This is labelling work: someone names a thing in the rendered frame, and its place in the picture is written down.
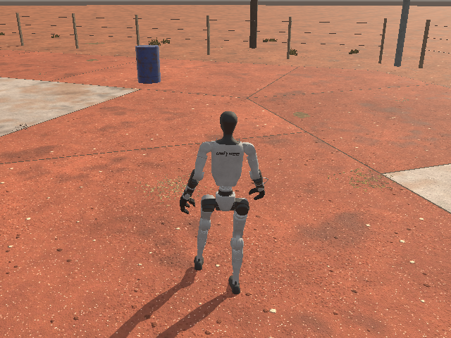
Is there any right robot forearm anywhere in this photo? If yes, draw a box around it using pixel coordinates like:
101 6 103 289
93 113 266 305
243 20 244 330
253 169 264 192

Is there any left robot upper arm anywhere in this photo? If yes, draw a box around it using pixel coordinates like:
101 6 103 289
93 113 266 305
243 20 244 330
192 141 214 181

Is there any robot torso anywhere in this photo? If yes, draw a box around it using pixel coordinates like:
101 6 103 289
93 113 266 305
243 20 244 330
211 138 244 211

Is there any right robot hand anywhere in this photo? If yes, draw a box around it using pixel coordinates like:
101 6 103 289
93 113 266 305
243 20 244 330
249 188 265 200

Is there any robot right foot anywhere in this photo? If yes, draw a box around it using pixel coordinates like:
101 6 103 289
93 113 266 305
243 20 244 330
229 275 240 294

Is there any right robot upper arm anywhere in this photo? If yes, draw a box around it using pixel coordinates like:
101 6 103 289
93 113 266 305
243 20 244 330
242 142 260 180

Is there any left robot hand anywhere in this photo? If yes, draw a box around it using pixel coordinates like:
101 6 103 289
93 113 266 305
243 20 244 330
180 196 195 214

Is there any left robot forearm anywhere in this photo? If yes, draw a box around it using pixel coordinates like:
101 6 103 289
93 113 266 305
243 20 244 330
183 170 199 200

